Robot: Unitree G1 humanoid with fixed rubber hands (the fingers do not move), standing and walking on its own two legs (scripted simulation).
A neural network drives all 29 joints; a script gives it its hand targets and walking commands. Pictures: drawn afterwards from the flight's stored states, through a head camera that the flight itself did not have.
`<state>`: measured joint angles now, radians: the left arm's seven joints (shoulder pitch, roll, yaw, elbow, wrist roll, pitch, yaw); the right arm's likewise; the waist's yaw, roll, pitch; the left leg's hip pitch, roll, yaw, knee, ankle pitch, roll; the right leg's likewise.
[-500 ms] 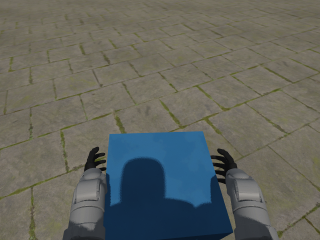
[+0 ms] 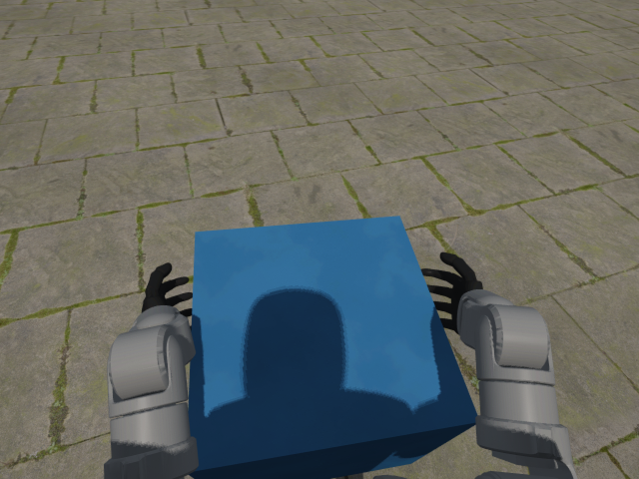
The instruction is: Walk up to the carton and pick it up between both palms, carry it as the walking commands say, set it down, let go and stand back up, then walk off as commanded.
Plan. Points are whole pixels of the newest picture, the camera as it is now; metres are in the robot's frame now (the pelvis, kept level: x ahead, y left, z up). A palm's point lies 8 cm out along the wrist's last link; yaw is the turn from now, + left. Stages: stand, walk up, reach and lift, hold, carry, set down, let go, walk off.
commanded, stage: carry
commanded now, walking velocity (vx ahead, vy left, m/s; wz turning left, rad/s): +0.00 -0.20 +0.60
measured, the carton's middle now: (311, 356) +0.30 +0.01 -0.04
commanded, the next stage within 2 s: none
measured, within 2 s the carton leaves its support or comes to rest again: neither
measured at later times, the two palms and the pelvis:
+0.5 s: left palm (153, 405) +0.18 +0.17 +0.10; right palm (482, 323) +0.26 -0.18 +0.09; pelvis -0.03 -0.08 +0.01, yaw +15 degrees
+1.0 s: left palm out of the picture +0.08 +0.13 +0.10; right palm (481, 312) +0.27 -0.18 +0.10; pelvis -0.04 -0.17 +0.01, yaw +35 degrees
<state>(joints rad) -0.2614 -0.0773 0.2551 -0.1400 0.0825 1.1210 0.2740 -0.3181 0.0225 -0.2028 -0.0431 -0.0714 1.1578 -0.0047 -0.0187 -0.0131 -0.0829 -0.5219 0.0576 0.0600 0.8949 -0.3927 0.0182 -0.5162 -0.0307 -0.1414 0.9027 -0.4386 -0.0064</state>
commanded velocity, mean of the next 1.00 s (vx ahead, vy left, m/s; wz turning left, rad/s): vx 0.00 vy -0.20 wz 0.60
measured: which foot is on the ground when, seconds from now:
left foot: down 0.00-0.14, up 0.16-0.26, down 0.28-0.48, up 0.50-0.64, down 0.66-0.90, up 0.92-1.00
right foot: down 0.00-0.70, up 0.72-0.84, down 0.86-1.00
